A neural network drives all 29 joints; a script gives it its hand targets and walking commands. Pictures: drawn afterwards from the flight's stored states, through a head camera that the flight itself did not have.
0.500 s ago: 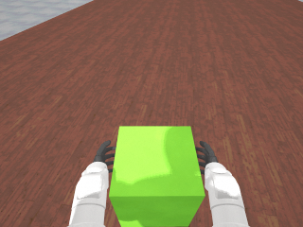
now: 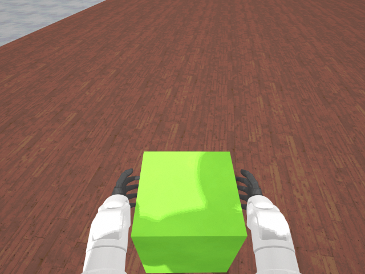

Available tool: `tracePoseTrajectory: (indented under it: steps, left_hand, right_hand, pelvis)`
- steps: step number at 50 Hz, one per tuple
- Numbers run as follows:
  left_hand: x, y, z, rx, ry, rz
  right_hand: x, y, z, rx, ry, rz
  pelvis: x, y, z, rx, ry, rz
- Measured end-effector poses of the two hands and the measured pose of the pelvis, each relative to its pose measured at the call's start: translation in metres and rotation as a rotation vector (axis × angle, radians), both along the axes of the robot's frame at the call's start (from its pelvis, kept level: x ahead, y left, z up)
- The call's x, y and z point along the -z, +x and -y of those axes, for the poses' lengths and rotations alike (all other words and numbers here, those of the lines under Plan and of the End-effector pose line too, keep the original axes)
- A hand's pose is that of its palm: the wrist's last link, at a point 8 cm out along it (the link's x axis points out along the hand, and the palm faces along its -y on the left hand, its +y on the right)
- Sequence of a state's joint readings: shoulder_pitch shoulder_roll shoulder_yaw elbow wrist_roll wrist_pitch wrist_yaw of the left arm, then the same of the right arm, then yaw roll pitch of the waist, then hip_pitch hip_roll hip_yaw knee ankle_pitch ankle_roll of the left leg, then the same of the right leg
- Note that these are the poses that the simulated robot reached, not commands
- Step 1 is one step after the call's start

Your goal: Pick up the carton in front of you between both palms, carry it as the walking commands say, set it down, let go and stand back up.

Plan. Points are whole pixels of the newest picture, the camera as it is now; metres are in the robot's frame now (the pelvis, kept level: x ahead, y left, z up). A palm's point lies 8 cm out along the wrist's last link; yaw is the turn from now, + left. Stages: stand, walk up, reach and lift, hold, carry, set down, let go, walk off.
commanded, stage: carry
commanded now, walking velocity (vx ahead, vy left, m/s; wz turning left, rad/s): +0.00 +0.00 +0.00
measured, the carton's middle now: (186, 214) +0.31 +0.00 -0.04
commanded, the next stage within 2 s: hold in 0.14 s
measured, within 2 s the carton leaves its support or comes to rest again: neither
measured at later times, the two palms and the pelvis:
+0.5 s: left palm (103, 216) +0.25 +0.17 +0.05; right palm (240, 195) +0.30 -0.12 +0.05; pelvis -0.01 -0.02 +0.01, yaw +9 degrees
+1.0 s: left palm (121, 211) +0.31 +0.16 -0.03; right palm (234, 196) +0.36 -0.13 -0.03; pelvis -0.02 -0.05 -0.02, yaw +10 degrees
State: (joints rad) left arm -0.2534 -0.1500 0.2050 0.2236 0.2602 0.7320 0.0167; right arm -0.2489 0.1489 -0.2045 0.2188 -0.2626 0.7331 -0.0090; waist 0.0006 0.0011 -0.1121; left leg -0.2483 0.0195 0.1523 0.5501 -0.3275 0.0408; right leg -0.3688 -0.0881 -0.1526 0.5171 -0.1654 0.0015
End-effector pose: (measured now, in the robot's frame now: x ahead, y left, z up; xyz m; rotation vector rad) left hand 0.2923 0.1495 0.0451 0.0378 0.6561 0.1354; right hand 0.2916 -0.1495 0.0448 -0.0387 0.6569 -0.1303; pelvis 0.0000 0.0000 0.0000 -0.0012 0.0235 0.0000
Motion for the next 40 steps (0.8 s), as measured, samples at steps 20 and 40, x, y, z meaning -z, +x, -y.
tracePoseTrajectory:
  steps: [20,40]
  left_hand:
    - [-0.004,-0.034,-0.026,-0.137,0.007,-0.007]
    - [0.001,-0.012,-0.01,-0.197,-0.016,-0.014]
  right_hand:
    - [-0.003,0.007,-0.029,-0.141,-0.001,-0.006]
    - [0.004,0.041,-0.015,-0.139,0.066,-0.021]
  pelvis:
    - [-0.01,-0.007,0.012,-0.132,0.009,0.143]
    - [-0.002,-0.011,0.054,-0.178,0.011,0.147]
